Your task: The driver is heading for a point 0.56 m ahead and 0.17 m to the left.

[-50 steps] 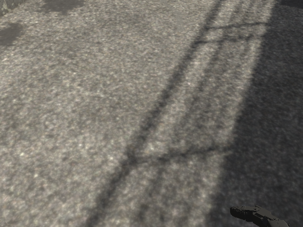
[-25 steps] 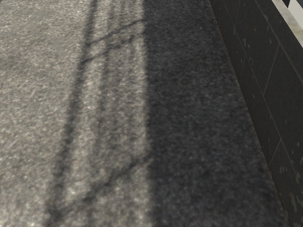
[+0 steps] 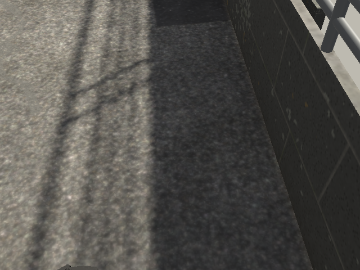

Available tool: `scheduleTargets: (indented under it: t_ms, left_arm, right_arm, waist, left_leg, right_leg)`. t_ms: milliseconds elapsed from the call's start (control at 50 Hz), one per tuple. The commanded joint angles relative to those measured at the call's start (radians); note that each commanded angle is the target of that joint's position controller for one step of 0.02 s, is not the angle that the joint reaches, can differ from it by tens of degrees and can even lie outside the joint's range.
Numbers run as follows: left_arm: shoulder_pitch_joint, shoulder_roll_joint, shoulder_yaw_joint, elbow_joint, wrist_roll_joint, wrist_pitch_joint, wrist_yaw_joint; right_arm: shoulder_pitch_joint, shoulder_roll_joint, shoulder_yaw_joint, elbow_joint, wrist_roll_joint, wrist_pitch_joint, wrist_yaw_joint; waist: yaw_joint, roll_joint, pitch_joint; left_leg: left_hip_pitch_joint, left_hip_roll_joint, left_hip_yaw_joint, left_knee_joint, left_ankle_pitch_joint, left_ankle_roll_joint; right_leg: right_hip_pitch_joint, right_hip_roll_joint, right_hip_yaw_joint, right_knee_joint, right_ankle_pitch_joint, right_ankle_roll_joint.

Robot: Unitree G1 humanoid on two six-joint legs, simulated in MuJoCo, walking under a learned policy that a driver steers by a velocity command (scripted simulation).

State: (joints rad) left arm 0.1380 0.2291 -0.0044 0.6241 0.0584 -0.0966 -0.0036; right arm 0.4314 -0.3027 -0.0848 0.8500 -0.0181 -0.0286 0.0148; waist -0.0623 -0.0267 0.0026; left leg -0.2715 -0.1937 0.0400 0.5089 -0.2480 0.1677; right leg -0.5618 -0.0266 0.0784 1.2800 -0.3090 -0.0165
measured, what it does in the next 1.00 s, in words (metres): walks ahead, turning left: right foot, then left foot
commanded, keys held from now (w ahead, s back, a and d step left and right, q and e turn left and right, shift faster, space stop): w+q+shift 0.44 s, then shift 0.56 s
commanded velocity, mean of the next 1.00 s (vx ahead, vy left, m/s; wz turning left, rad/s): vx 0.64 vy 0.00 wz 0.58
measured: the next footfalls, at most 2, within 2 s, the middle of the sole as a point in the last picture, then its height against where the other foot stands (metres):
right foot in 0.26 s outside the picture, level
left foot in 0.66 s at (128, 222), level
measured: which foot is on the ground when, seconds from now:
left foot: down 0.00-0.26, up 0.28-0.64, down 0.66-1.00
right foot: up 0.00-0.24, down 0.26-0.66, up 0.68-1.00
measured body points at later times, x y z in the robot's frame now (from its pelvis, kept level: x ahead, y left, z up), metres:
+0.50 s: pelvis +0.45 -0.01 +0.01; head +0.48 +0.00 +0.46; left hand +0.33 +0.28 -0.10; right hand +0.74 -0.19 -0.07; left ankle +0.46 +0.11 -0.64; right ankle +0.43 -0.17 -0.72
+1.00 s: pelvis +0.68 +0.11 +0.01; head +0.70 +0.14 +0.46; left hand +0.70 +0.43 -0.09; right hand +0.95 -0.04 -0.09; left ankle +0.68 +0.19 -0.72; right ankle +0.84 +0.00 -0.68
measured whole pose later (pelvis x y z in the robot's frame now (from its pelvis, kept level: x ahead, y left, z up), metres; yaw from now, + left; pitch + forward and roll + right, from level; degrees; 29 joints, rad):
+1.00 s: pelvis +0.68 +0.11 +0.01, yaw +34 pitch +2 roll +1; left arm 0.10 0.30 0.02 0.67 0.00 -0.01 0.05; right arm 0.17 -0.26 -0.03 0.74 -0.01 -0.03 0.02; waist -0.04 -0.05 0.03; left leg -0.33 -0.12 -0.02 0.44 -0.15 0.10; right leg -0.59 -0.10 0.07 0.88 -0.25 0.07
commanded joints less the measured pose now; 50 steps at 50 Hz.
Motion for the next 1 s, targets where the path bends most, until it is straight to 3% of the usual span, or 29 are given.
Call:
scheduleTargets:
  t_ms: [20,40,100,160,200,220,240,260,280,300,320,340,360,400,420,500,540,560,580,620,640,660,680,700,720,760,840,940,1000]
  left_arm:
    - [-0.051,0.117,0.017,-0.1,-0.008,0.028,0.01]
    - [-0.091,0.126,0.014,-0.117,-0.012,0.031,0.01]
    - [-0.224,0.086,-0.008,-0.135,-0.03,0.029,-0.017]
    - [-0.338,0.077,-0.015,-0.149,-0.034,0.03,-0.011]
    - [-0.258,0.108,-0.005,-0.126,-0.03,0.017,-0.007]
    - [-0.175,0.155,0.016,-0.092,-0.019,0.009,0.0]
    - [-0.008,0.2,0.043,-0.054,-0.026,0.0,0.004]
    - [0.206,0.27,0.075,-0.007,-0.004,-0.011,0.019]
    - [0.376,0.334,0.099,0.018,0.019,-0.009,0.03]
    - [0.346,0.374,0.118,0.031,0.013,-0.006,0.013]
    - [0.23,0.242,0.099,0.012,-0.012,0.002,0.011]
    - [0.18,0.161,0.074,0.019,-0.022,0.003,0.021]
    - [0.152,0.129,0.063,0.031,-0.014,0.002,0.025]
    - [0.213,0.134,0.06,0.088,-0.013,-0.01,0.029]
    - [0.221,0.15,0.058,0.097,-0.036,-0.022,0.029]
    - [0.141,0.158,0.055,0.1,-0.049,-0.046,0.028]
    - [0.106,0.177,0.058,0.113,-0.054,-0.04,0.013]
    - [0.137,0.2,0.062,0.123,-0.057,-0.034,0.016]
    - [0.069,0.322,0.1,0.085,-0.108,-0.029,0.04]
    - [0.041,0.345,0.11,0.08,-0.12,-0.011,0.054]
    - [0.057,0.314,0.101,0.078,-0.117,-0.007,0.058]
    - [0.152,0.223,0.078,0.089,-0.076,-0.004,0.055]
    - [0.331,0.155,0.054,0.073,-0.019,-0.001,0.04]
    - [0.39,0.255,0.059,0.084,-0.056,-0.009,0.021]
    - [0.286,0.304,0.072,0.071,-0.086,-0.006,0.021]
    - [0.2,0.268,0.07,0.067,-0.072,0.018,0.043]
    - [0.187,0.199,0.062,0.046,-0.069,0.066,0.063]
    - [0.087,0.13,0.043,0.02,-0.055,0.08,0.059]
    - [0.034,0.131,0.045,0.019,-0.053,0.095,0.052]
  right_arm:
    - [-0.027,-0.111,-0.01,-0.081,0.005,-0.061,0.009]
    - [-0.027,-0.149,-0.02,-0.088,0.004,-0.071,0.015]
    - [-0.019,-0.126,-0.018,-0.095,0.013,-0.07,0.009]
    - [0.06,-0.148,-0.024,-0.057,0.025,-0.058,0.008]
    - [0.08,-0.164,-0.032,-0.059,0.03,-0.063,0.002]
    - [0.082,-0.19,-0.038,-0.053,0.028,-0.059,0.002]
    - [0.052,-0.217,-0.048,-0.058,0.025,-0.051,0.0]
    - [-0.019,-0.203,-0.048,-0.097,0.018,-0.052,0.002]
    - [-0.019,-0.025,-0.002,-0.141,0.02,-0.062,-0.014]
    - [0.055,-0.029,0.015,-0.19,0.056,-0.048,-0.02]
    - [-0.023,-0.092,0.004,-0.153,0.026,-0.023,-0.024]
    - [-0.133,-0.1,0.004,-0.165,0.004,-0.011,-0.009]
    - [-0.166,-0.093,0.003,-0.164,-0.013,0.002,0.009]
    - [-0.188,-0.016,0.022,-0.19,-0.035,0.033,0.032]
    - [-0.203,-0.016,0.025,-0.198,-0.055,0.05,0.044]
    - [-0.378,-0.01,0.052,-0.295,-0.049,0.038,0.059]
    - [-0.334,0.002,0.06,-0.269,-0.014,0.014,0.066]
    - [-0.326,0.0,0.06,-0.258,-0.014,0.007,0.07]
    - [-0.285,-0.038,0.031,-0.277,0.046,-0.008,0.053]
    - [-0.153,-0.127,-0.009,-0.251,0.027,-0.008,0.038]
    - [-0.061,-0.159,-0.032,-0.237,0.018,-0.005,0.026]
    - [-0.067,-0.199,-0.037,-0.218,0.036,-0.002,0.016]
    - [-0.147,-0.315,-0.039,-0.266,-0.001,-0.015,0.004]
    - [-0.154,-0.26,-0.022,-0.303,-0.013,-0.017,0.023]
    - [-0.213,-0.233,-0.018,-0.322,-0.006,-0.012,0.032]
    - [-0.298,-0.139,0.009,-0.301,0.044,-0.016,0.028]
    - [-0.316,-0.104,0.02,-0.238,0.0,-0.042,0.025]
    - [-0.346,-0.086,0.025,-0.194,0.009,-0.024,-0.001]
    - [-0.327,-0.086,0.026,-0.168,0.006,-0.015,-0.001]
  waist:
    - [0.068,-0.037,0.126]
    - [0.062,-0.041,0.124]
    - [0.0,0.053,0.131]
    - [-0.071,0.051,0.106]
    - [-0.059,0.071,0.002]
    - [-0.011,0.064,-0.072]
    - [0.097,0.057,-0.155]
    - [0.204,0.041,-0.254]
    - [0.237,-0.184,-0.397]
    - [0.173,-0.38,-0.533]
    - [0.171,-0.172,-0.359]
    - [0.167,-0.072,-0.187]
    - [0.14,-0.036,-0.108]
    - [0.092,-0.066,0.0]
    - [0.069,-0.06,0.043]
    - [0.034,-0.069,0.134]
    - [0.018,-0.072,0.097]
    - [0.025,-0.076,0.076]
    - [-0.016,-0.12,0.014]
    - [-0.107,-0.102,-0.097]
    - [-0.161,-0.088,-0.151]
    - [-0.11,0.07,-0.173]
    - [0.033,0.378,-0.329]
    - [-0.006,0.281,-0.6]
    - [-0.01,0.135,-0.509]
    - [0.051,-0.03,-0.254]
    - [0.105,0.01,-0.167]
    - [0.098,0.068,-0.186]
    - [0.065,0.11,-0.156]
  left_leg:
    - [-0.165,0.286,-0.507,-0.41,-0.213,0.168]
    - [-0.178,0.271,-0.479,-0.429,-0.172,0.147]
    - [-0.128,0.214,-0.412,-0.419,0.011,0.086]
    - [0.046,0.227,-0.404,-0.353,0.304,0.061]
    - [0.142,0.225,-0.385,-0.242,0.514,0.029]
    - [0.174,0.231,-0.392,-0.099,0.717,0.003]
    - [0.123,0.205,-0.362,0.106,0.739,-0.029]
    - [-0.073,0.169,-0.333,0.367,0.563,-0.044]
    - [-0.327,0.088,-0.233,0.692,-0.235,-0.049]
    - [-0.495,0.104,-0.179,0.921,-0.307,-0.038]
    - [-0.545,0.192,-0.162,0.941,-0.175,-0.035]
    - [-0.552,0.217,-0.138,0.87,-0.087,-0.044]
    - [-0.529,0.251,-0.142,0.843,-0.051,-0.06]
    - [-0.509,0.29,-0.12,0.839,-0.083,-0.093]
    - [-0.516,0.309,-0.122,0.802,-0.07,-0.104]
    - [-0.463,0.271,-0.036,0.474,0.15,-0.128]
    - [-0.222,0.2,0.057,0.218,0.306,-0.135]
    - [-0.133,0.162,0.086,0.164,0.349,-0.132]
    - [-0.045,0.15,0.021,0.192,0.3,-0.114]
    - [0.118,0.126,-0.001,0.119,0.305,-0.055]
    - [0.287,0.145,-0.06,0.029,0.432,-0.031]
    - [0.464,0.223,-0.149,0.003,0.638,-0.023]
    - [0.688,0.467,-0.409,0.196,1.366,0.107]
    - [0.773,0.571,-0.614,0.098,1.234,0.244]
    - [0.618,0.531,-0.578,0.0,0.968,0.25]
    - [0.316,0.444,-0.461,-0.061,0.767,0.179]
    - [-0.034,0.407,-0.338,-0.143,0.793,0.15]
    - [-0.035,0.337,-0.208,-0.14,0.756,0.077]
    - [-0.055,0.335,-0.21,-0.158,0.59,0.066]
  right_leg:
    - [-0.099,-0.092,0.023,-0.154,0.087,0.045]
    - [-0.06,-0.084,0.005,-0.274,0.169,0.06]
    - [0.046,-0.045,-0.042,-0.553,0.337,0.083]
    - [0.088,-0.017,-0.062,-0.675,0.431,0.081]
    - [0.215,0.022,-0.088,-0.764,0.367,0.056]
    - [0.343,0.058,-0.098,-0.759,0.287,0.041]
    - [0.532,0.051,-0.092,-0.772,0.219,0.023]
    - [0.802,-0.064,-0.01,-0.732,0.074,-0.016]
    - [1.071,-0.396,0.366,-0.759,-0.087,-0.049]
    - [1.126,-0.522,0.811,-0.914,-0.201,-0.147]
    - [0.964,-0.443,0.66,-0.943,-0.258,-0.125]
    - [0.801,-0.363,0.46,-0.952,-0.186,-0.11]
    - [0.689,-0.334,0.336,-0.96,-0.012,-0.093]
    - [0.532,-0.316,0.183,-0.998,0.135,-0.078]
    - [0.477,-0.313,0.122,-1.032,0.141,-0.078]
    - [0.402,-0.209,-0.164,-1.131,0.582,-0.074]
    - [0.34,-0.151,-0.29,-1.087,0.802,-0.043]
    - [0.346,-0.149,-0.297,-1.05,0.841,-0.04]
    - [0.376,-0.178,-0.25,-1.003,0.925,-0.034]
    - [0.44,-0.195,-0.235,-0.781,1.012,-0.018]
    - [0.393,-0.163,-0.238,-0.592,0.927,-0.002]
    - [0.229,-0.074,-0.216,-0.305,0.169,0.039]
    - [0.023,0.007,-0.141,0.133,-0.439,0.075]
    - [-0.037,0.007,0.043,0.256,-0.402,0.074]
    - [-0.037,-0.012,0.04,0.241,-0.32,0.078]
    - [-0.075,-0.066,0.002,0.11,-0.205,0.105]
    - [0.072,-0.094,0.011,-0.01,-0.112,0.09]
    - [0.123,-0.085,-0.004,-0.333,0.069,0.089]
    - [0.187,-0.064,-0.016,-0.472,0.115,0.092]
